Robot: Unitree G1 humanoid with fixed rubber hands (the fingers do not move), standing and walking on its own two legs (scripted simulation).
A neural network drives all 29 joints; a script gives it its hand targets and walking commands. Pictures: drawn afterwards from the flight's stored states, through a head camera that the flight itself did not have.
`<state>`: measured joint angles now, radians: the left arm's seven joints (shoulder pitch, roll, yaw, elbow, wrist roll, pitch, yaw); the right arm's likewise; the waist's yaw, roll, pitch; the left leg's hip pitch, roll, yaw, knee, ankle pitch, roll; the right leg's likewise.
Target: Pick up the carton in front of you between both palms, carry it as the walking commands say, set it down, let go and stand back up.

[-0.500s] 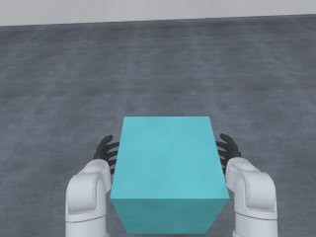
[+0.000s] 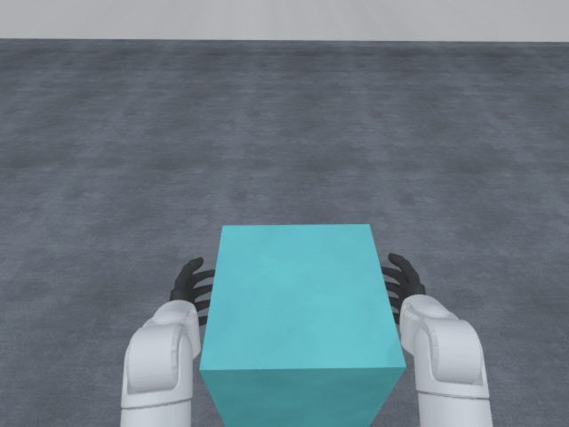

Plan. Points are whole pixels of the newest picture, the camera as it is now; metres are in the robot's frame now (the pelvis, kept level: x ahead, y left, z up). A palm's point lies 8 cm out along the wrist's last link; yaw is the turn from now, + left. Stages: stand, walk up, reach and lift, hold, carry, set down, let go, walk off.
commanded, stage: carry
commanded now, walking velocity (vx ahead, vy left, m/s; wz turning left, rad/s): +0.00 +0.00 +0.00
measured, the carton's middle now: (296, 332) +0.27 +0.00 +0.00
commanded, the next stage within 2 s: none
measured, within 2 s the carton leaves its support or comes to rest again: neither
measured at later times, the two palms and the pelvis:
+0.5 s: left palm (183, 335) +0.24 +0.15 +0.04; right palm (405, 330) +0.25 -0.15 +0.04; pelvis -0.05 +0.00 +0.00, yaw +0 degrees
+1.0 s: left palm (192, 314) +0.27 +0.14 +0.05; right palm (409, 311) +0.27 -0.16 +0.04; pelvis -0.01 -0.01 +0.01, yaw +0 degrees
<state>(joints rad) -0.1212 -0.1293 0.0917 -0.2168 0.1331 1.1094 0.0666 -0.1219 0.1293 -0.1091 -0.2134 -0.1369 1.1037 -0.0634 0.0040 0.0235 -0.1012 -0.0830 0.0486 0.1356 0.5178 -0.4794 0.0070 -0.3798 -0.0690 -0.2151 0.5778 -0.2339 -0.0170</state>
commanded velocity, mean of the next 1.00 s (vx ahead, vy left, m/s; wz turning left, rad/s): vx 0.12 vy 0.00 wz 0.00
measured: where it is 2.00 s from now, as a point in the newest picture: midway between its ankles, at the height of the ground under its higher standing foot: (285, 426)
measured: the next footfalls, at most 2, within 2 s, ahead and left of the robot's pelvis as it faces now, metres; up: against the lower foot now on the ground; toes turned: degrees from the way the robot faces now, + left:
left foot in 1.46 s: +0.32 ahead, +0.13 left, +0.00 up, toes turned +5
right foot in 1.78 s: +0.39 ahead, -0.11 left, +0.00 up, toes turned +10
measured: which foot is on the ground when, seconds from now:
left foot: down 0.00-1.00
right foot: down 0.00-1.00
